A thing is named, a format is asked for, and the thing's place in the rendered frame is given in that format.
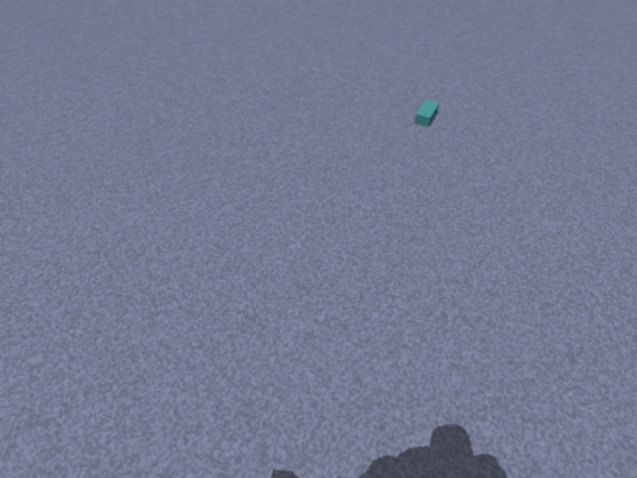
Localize carton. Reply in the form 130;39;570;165
414;100;439;127

